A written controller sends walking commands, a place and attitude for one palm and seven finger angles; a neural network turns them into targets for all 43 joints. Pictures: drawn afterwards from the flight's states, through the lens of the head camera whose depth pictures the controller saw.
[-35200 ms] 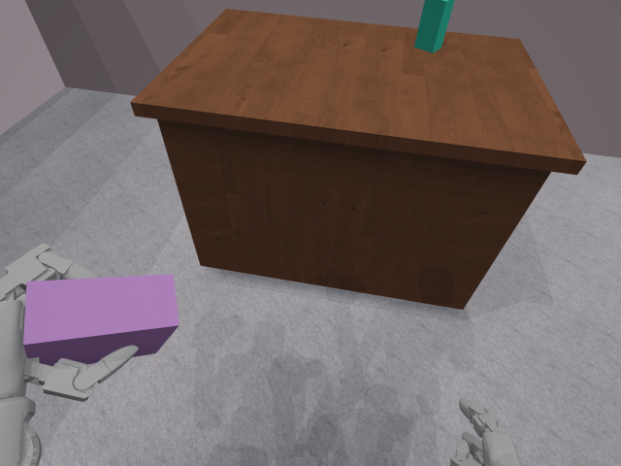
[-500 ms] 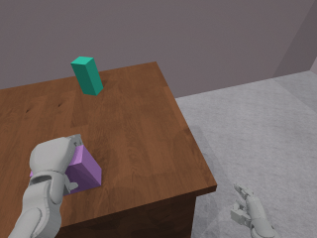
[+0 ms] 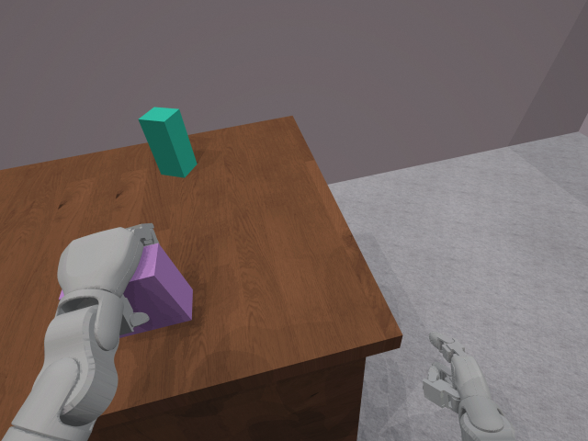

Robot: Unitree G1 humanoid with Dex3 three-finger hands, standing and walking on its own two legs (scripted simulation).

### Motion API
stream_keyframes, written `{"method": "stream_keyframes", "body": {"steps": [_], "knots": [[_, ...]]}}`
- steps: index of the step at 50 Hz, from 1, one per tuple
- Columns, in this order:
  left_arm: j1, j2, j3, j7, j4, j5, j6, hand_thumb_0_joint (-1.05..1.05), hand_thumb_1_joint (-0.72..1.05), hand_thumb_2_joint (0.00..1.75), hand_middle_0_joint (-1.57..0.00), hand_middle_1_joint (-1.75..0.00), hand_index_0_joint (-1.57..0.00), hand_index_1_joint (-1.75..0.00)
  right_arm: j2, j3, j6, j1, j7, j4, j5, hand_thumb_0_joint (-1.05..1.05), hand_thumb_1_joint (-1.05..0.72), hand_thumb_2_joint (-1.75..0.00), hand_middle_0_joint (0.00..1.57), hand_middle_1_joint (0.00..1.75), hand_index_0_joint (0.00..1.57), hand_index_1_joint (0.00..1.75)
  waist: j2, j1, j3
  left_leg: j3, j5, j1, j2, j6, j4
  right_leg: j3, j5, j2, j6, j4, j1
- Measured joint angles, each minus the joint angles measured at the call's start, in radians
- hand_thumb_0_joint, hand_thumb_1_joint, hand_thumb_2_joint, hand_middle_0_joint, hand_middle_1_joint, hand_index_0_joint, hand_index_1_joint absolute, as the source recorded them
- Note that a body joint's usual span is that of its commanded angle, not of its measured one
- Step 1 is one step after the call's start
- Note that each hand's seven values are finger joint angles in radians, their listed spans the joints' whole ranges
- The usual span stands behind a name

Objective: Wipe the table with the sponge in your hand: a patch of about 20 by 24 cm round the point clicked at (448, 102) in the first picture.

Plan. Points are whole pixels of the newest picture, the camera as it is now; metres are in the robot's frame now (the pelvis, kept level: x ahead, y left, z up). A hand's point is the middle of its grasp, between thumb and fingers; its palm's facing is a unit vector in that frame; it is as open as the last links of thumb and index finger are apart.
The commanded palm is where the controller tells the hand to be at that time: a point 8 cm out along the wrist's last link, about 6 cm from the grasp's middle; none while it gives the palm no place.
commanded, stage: lift the sponge slowly off the table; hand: left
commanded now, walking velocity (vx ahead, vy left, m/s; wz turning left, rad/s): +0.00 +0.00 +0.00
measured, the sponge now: (140, 300) +0.25 +0.27 +0.09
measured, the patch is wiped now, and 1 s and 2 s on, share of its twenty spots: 1.00 1.00 1.00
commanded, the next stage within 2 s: bring the sponge back beside the body in 0.96 s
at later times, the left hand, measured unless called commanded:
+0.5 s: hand (119, 262) +0.25 +0.27 +0.16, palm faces +0.15 -0.09 -0.98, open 9.5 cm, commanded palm +0.21 +0.27 +0.23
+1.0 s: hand (101, 246) +0.25 +0.27 +0.19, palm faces +0.25 -0.11 -0.96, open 9.5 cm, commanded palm +0.21 +0.27 +0.26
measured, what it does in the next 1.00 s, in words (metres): stands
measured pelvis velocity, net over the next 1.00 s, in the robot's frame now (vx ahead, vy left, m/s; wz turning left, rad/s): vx -0.01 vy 0.00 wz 0.00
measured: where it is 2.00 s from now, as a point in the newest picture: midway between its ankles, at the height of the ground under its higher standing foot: outside the picture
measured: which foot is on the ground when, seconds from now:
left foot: down 0.00-1.00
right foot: down 0.00-1.00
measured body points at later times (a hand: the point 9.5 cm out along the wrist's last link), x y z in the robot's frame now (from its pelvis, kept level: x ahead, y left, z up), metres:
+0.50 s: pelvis -0.01 +0.00 +0.00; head -0.03 -0.05 +0.45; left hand +0.24 +0.27 +0.21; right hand +0.26 -0.19 -0.07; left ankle +0.04 +0.15 -0.74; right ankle -0.01 -0.13 -0.74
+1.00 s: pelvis -0.01 +0.00 +0.00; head -0.03 -0.05 +0.45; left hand +0.23 +0.28 +0.24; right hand +0.27 -0.18 -0.06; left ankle +0.04 +0.15 -0.74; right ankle -0.01 -0.13 -0.74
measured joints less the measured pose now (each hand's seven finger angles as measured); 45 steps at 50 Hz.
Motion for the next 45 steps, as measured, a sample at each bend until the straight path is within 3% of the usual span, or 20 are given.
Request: {"method": "stream_keyframes", "body": {"steps": [21,45], "knots": [[-0.084,0.042,0.022,-0.057,0.003,-0.03,0.024,-0.01,-0.47,1.08,-0.79,-1.39,-0.8,-1.39,-0.015,0.006,-0.008,0.003,-0.017,-0.004,0.009,0.01,-0.91,-0.9,0.2,0.3,0.2,0.3,0.005,0.002,0.0,-0.008,0.011,-0.013,-0.001,-0.001,0.001,-0.006,0.004,0.0,-0.002,0.008,-0.014],[-0.105,0.071,0.054,-0.07,-0.108,-0.082,0.061,-0.01,-0.47,1.08,-0.79,-1.39,-0.81,-1.39,-0.009,0.017,0.005,-0.004,-0.019,-0.032,0.013,0.01,-0.91,-0.9,0.2,0.3,0.2,0.3,0.004,0.012,-0.011,-0.001,0.01,-0.024,-0.005,0.002,0.006,0.002,0.005,-0.004,0.003,0.013,-0.028]]}}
